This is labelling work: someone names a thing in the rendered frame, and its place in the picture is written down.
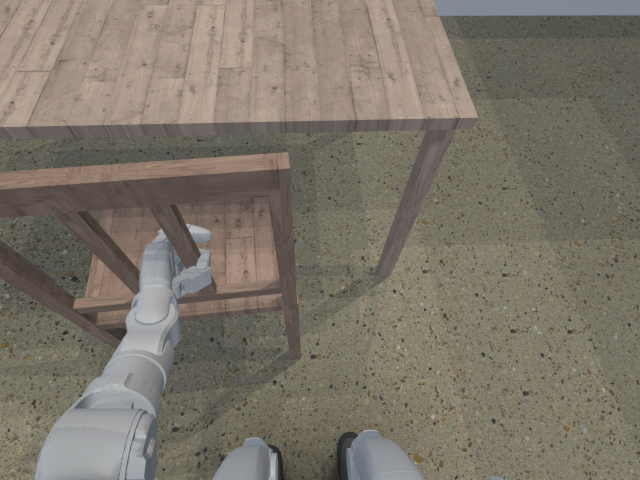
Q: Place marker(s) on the table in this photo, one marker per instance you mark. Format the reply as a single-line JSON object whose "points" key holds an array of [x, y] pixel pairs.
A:
{"points": [[131, 68]]}

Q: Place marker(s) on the left robot shin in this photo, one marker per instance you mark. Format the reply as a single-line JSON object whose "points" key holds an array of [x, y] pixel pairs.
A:
{"points": [[254, 441]]}

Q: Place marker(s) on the left robot forearm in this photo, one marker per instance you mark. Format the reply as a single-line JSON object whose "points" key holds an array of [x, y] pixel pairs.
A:
{"points": [[137, 373]]}

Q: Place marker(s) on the robot left hand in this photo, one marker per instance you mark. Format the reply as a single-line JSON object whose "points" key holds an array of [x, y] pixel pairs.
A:
{"points": [[160, 265]]}

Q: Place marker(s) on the chair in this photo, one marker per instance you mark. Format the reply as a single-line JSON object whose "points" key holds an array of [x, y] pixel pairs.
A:
{"points": [[244, 201]]}

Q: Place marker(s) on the left robot upper arm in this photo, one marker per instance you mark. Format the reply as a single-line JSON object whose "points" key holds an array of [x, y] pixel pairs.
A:
{"points": [[102, 444]]}

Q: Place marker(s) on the robot right foot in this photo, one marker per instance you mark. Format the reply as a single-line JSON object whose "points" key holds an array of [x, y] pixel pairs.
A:
{"points": [[345, 442]]}

